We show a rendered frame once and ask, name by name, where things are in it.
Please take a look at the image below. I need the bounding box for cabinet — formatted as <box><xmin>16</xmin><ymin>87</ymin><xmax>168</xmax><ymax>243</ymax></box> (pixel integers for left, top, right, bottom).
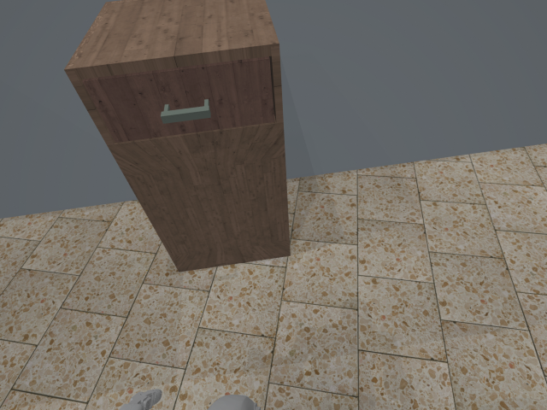
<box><xmin>64</xmin><ymin>0</ymin><xmax>291</xmax><ymax>272</ymax></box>

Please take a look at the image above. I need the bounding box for handle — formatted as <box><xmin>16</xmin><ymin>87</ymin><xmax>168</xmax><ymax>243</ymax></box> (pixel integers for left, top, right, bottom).
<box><xmin>161</xmin><ymin>99</ymin><xmax>211</xmax><ymax>124</ymax></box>

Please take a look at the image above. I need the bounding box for left robot hand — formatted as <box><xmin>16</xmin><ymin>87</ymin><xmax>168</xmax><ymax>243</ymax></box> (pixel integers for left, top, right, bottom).
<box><xmin>120</xmin><ymin>389</ymin><xmax>162</xmax><ymax>410</ymax></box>

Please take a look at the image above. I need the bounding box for drawer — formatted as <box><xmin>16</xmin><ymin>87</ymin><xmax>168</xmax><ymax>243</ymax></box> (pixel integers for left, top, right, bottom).
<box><xmin>82</xmin><ymin>56</ymin><xmax>274</xmax><ymax>143</ymax></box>

